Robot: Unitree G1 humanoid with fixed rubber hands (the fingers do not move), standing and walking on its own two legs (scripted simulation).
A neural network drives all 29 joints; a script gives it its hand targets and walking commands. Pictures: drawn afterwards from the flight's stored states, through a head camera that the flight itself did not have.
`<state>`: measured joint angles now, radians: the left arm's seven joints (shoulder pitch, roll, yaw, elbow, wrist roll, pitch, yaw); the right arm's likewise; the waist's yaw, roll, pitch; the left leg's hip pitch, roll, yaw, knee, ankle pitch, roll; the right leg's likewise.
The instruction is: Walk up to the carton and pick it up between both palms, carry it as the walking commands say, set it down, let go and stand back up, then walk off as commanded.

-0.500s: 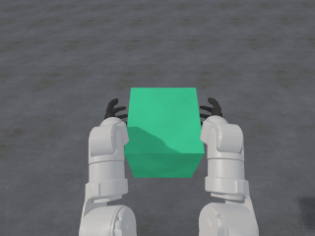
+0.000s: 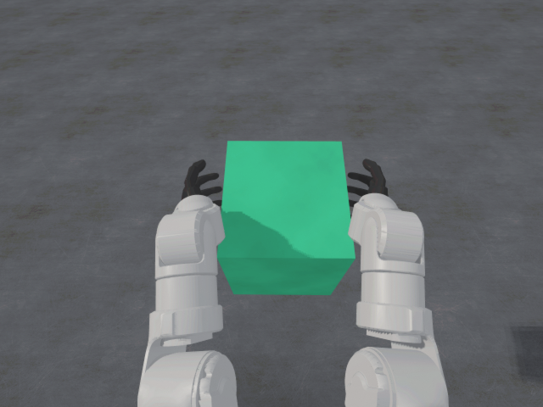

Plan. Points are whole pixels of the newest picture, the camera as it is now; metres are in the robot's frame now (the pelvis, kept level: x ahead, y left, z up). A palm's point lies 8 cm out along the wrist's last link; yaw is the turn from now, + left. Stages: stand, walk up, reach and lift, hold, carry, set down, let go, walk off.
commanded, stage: carry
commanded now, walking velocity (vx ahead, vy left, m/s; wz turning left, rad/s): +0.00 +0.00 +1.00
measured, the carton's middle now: (283, 224) +0.38 -0.01 +0.05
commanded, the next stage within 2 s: none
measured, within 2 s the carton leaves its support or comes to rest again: neither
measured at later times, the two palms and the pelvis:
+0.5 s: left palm (86, 280) +0.26 +0.25 +0.09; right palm (259, 220) +0.36 +0.03 +0.09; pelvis -0.02 +0.00 -0.01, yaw +22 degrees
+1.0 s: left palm out of the picture +0.07 +0.38 +0.09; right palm (101, 272) +0.27 +0.23 +0.10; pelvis -0.04 +0.03 -0.01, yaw +51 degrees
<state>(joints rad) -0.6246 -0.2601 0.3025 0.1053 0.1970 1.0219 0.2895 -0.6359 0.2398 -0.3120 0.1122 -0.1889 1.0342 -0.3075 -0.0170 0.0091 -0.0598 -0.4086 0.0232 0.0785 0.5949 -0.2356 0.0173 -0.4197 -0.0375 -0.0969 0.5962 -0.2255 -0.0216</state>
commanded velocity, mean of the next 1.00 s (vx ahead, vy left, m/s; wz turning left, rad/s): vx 0.00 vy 0.00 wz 1.00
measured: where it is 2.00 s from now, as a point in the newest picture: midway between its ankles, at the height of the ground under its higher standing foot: outside the picture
